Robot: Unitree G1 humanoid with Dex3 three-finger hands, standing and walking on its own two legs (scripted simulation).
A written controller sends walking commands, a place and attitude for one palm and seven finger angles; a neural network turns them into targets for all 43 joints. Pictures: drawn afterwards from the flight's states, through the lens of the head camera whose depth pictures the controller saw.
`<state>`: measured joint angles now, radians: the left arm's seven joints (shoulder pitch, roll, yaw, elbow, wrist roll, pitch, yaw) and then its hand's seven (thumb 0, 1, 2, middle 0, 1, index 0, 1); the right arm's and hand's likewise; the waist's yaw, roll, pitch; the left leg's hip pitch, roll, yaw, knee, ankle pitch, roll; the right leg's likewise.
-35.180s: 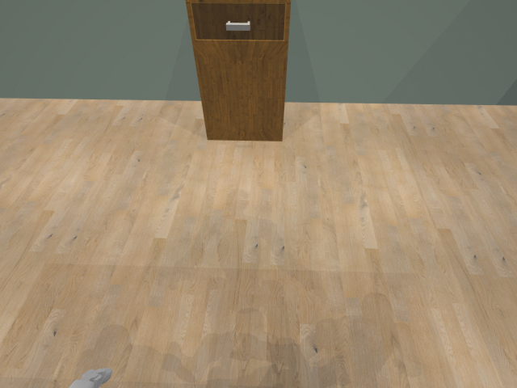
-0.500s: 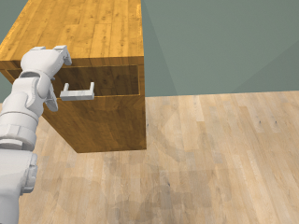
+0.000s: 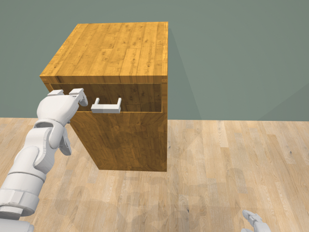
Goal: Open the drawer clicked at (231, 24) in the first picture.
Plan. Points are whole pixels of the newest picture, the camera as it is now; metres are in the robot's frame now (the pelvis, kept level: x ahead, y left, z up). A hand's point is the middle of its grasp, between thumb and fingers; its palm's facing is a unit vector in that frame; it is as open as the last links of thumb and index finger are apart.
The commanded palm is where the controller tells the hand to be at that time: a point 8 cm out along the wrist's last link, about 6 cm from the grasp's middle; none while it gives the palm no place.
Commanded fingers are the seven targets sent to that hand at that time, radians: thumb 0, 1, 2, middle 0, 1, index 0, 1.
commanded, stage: draw the hand back to the body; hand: left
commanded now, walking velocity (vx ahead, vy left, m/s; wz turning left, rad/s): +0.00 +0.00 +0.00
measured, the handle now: (107, 104) +0.58 +0.25 -0.06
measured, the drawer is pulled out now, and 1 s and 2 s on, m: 0.00 0.00 0.00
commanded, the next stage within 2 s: step back with the hand held close in 1.08 s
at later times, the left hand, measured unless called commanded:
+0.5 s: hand (57, 138) +0.27 +0.22 +0.16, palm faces +0.38 -0.87 -0.32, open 12.0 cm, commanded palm +0.21 +0.26 +0.18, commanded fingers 0.00 0.27 0.63 -0.25 -0.70 -0.25 -0.70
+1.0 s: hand (31, 182) +0.18 +0.23 +0.17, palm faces +0.44 -0.81 -0.39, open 7.9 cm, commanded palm +0.13 +0.26 +0.18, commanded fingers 0.00 0.90 0.90 -0.20 -0.30 -0.20 -0.30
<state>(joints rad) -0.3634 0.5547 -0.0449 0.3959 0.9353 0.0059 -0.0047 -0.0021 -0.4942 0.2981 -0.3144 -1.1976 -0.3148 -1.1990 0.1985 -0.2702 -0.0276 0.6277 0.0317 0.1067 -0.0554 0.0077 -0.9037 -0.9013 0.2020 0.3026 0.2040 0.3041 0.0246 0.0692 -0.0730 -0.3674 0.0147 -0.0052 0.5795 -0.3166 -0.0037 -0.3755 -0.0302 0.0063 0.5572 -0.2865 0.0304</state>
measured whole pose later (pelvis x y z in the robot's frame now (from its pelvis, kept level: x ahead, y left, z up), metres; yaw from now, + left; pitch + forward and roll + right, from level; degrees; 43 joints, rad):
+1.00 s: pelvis +0.00 -0.02 +0.01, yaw +1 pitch -4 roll -1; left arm 0.52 0.30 0.29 -0.45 -0.04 -0.11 0.10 0.01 0.76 0.84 -0.21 -0.38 -0.22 -0.38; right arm 0.17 -0.20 0.03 0.64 -0.02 -0.16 -0.10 0.01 -0.90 -0.90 0.20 0.30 0.20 0.30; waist 0.08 0.07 0.02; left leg -0.09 0.04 -0.04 0.41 -0.26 -0.04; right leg -0.09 0.00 -0.03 0.39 -0.24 0.00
